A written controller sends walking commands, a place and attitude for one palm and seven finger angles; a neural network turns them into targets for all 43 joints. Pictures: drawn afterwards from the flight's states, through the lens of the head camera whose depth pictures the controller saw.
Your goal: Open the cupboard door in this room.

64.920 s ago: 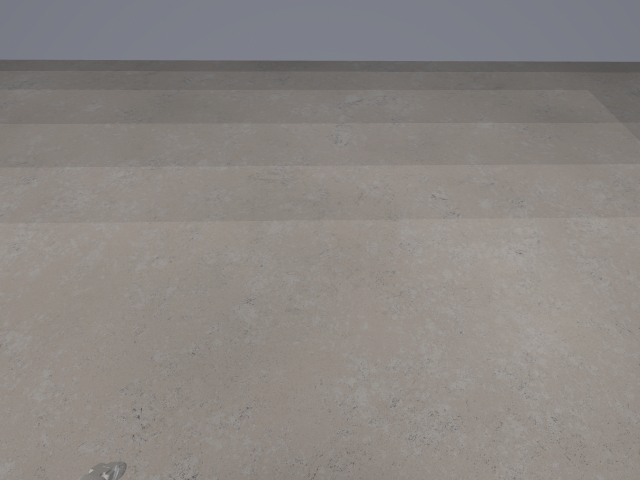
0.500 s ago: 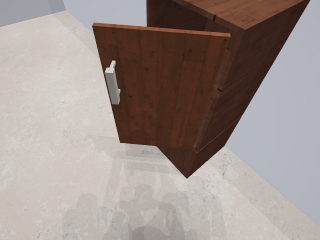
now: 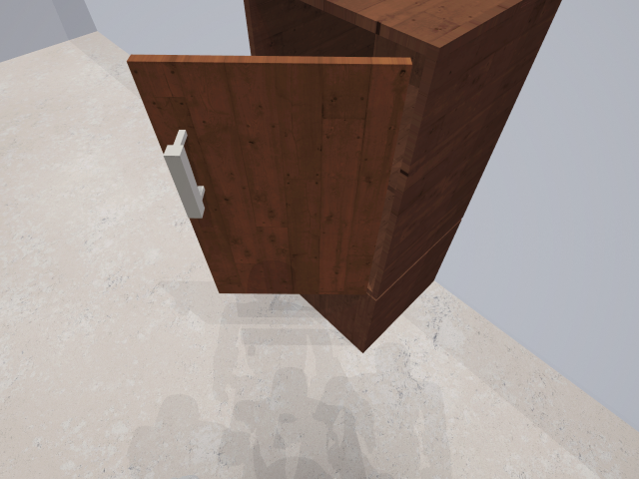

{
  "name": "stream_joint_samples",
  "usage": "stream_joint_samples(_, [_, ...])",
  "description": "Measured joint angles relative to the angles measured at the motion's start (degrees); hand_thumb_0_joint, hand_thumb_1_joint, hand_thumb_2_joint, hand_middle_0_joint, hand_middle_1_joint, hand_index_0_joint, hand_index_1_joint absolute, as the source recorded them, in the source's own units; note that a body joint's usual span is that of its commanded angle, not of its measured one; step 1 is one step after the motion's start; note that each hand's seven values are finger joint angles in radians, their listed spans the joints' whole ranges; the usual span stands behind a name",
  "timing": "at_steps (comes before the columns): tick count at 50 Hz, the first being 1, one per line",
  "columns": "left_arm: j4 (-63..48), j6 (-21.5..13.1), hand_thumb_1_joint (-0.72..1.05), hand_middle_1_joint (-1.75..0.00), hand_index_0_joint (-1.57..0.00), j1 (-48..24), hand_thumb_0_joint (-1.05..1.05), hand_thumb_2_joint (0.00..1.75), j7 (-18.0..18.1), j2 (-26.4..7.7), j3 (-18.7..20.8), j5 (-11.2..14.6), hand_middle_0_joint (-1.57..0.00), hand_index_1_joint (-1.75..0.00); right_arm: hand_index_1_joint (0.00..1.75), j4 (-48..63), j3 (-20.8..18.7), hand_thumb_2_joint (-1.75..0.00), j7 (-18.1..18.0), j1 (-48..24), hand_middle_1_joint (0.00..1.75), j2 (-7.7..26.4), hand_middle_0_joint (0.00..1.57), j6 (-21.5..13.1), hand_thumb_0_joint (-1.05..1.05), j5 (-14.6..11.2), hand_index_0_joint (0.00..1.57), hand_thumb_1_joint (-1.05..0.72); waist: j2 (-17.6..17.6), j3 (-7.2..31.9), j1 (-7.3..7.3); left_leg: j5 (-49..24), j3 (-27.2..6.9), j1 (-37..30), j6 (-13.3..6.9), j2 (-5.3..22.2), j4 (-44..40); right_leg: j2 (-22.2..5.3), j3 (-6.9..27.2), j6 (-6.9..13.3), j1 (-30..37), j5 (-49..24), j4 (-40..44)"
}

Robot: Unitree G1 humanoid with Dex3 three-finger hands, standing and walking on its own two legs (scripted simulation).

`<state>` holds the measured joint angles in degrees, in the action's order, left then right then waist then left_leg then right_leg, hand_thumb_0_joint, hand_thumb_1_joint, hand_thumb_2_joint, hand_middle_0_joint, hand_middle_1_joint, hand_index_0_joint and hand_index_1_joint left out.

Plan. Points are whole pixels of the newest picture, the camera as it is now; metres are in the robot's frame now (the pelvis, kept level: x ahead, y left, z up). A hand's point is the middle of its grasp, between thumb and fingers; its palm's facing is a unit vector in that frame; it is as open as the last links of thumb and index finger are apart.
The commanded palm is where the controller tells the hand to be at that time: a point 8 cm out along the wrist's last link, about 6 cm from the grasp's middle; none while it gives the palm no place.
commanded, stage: come to a stop and stand still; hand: left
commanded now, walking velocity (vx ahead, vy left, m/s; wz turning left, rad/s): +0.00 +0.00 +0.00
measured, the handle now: (189, 175) +0.54 +0.22 +0.05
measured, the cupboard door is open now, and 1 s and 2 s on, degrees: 45 45 45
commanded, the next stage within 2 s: look again from close up in 0.66 s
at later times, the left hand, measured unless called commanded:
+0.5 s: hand out of the picture +0.01 +0.14 -0.17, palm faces +0.04 -0.98 -0.20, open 7.4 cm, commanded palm none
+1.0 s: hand out of the picture +0.03 +0.14 -0.17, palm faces +0.06 -0.98 -0.21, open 7.4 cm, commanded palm none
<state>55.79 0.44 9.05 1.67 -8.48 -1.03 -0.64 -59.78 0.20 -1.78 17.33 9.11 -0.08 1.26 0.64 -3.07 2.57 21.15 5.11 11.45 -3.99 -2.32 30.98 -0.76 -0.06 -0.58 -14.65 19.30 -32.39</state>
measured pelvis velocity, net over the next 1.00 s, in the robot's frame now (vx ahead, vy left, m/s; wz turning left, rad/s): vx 0.01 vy -0.05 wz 0.03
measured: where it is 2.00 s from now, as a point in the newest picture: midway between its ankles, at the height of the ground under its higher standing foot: outside the picture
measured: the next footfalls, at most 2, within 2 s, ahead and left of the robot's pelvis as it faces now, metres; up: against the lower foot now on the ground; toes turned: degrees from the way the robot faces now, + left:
none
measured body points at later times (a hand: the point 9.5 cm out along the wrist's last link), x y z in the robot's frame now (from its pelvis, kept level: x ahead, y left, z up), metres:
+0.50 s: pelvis +0.02 -0.03 +0.01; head +0.05 -0.03 +0.46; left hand +0.01 +0.19 -0.15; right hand +0.04 -0.25 -0.15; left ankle -0.05 +0.07 -0.73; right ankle -0.02 -0.13 -0.73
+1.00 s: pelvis +0.01 -0.05 +0.01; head +0.03 -0.04 +0.46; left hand +0.02 +0.19 -0.15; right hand +0.02 -0.26 -0.15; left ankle -0.05 +0.07 -0.73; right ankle -0.02 -0.13 -0.73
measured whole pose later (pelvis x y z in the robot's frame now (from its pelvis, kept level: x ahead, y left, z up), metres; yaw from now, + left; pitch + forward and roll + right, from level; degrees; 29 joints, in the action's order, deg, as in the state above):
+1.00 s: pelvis +0.01 -0.05 +0.01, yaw +2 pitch +0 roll +1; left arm 62.4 -0.7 14.1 2.2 -10.0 -0.2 -0.4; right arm -65.5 0.8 -2.4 15.3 8.3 -1.1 0.8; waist -0.6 -1.6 -0.5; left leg 17.7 2.5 5.7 -0.1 0.1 23.6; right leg 1.8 -2.7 3.0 -8.8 17.2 -26.1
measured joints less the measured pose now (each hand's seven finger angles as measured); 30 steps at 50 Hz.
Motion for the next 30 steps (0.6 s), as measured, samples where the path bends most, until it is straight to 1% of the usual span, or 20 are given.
stream_joint_samples(2, [0.79,0.00,0.91,-0.30,-0.20,0.71,0.00,0.90,0.42,0.06,0.22,0.36,-0.20,-0.30,0.30,-0.88,0.25,-0.90,0.05,0.24,0.30,-0.50,0.20,-0.48,0.01,-0.09,0.20,-0.90,-0.53,0.21,-0.05,-0.43,-0.14,-0.91,0.42,0.04,-1.25,0.09,-0.11,0.16,0.61,-0.22,0.52])
stream_joint_samples(7, [2.08,-0.06,0.93,-0.30,-0.20,2.03,0.00,0.90,0.78,-0.97,0.61,0.29,-0.21,-0.30,0.30,-2.84,0.58,-0.90,-0.17,0.14,0.30,-1.30,0.20,-0.85,0.01,-0.19,0.20,-0.90,-0.95,0.31,-1.35,-0.78,-0.59,-2.47,1.07,0.56,-2.77,0.65,-0.55,0.93,2.20,-0.33,1.92])
stream_joint_samples(16, [5.44,-0.21,0.91,-0.30,-0.20,5.68,0.00,0.90,0.88,-1.24,0.53,0.19,-0.20,-0.30,0.30,-4.21,0.43,-0.90,-0.59,-1.94,0.30,-0.84,0.20,-0.92,0.01,-0.39,0.20,-0.91,-0.81,0.44,-2.60,-1.00,-1.20,-4.25,1.96,1.12,-4.55,1.25,-1.13,1.70,4.00,-0.23,3.47])
stream_joint_samples(22, [6.95,-0.49,0.91,-0.30,-0.20,7.25,0.01,0.90,0.84,-0.66,0.31,0.14,-0.20,-0.30,0.30,-4.51,0.34,-0.90,-0.76,-3.14,0.30,-0.24,0.20,-1.04,0.01,-0.53,0.20,-0.91,-1.04,0.62,-3.15,-1.21,-1.60,-4.93,2.42,1.39,-5.39,1.53,-1.54,2.11,4.74,-0.26,4.23])
stream_joint_samples(30, [7.53,-0.74,0.91,-0.30,-0.20,7.30,0.01,0.90,0.78,-0.05,0.23,0.10,-0.20,-0.30,0.30,-4.74,0.33,-0.90,-1.02,-3.92,0.30,-0.04,0.20,-1.11,0.01,-0.55,0.20,-0.91,-1.32,1.08,-3.57,-1.58,-2.03,-5.63,2.94,1.70,-6.10,1.83,-1.97,2.61,5.50,-0.38,4.82])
